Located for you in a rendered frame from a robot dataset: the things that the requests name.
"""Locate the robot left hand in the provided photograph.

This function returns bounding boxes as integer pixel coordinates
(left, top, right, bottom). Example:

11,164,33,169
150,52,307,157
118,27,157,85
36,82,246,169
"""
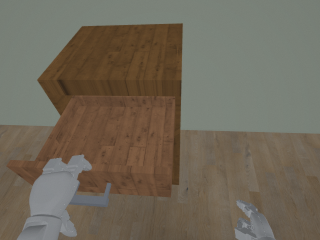
29,154,92,237

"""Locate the cabinet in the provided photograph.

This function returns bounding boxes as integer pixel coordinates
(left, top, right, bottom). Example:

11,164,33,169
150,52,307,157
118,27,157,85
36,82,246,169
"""
37,23,183,185

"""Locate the left robot forearm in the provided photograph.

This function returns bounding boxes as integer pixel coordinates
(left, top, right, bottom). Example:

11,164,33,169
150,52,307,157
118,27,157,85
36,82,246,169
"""
17,214,63,240

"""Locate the handle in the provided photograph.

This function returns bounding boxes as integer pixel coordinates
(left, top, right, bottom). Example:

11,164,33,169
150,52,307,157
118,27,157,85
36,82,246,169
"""
69,182,112,207

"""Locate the robot right hand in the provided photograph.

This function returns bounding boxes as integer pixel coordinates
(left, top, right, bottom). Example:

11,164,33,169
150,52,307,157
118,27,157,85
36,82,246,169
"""
234,199,275,240

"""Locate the drawer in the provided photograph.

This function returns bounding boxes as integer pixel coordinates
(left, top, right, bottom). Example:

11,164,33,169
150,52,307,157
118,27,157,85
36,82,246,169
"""
6,95,176,198

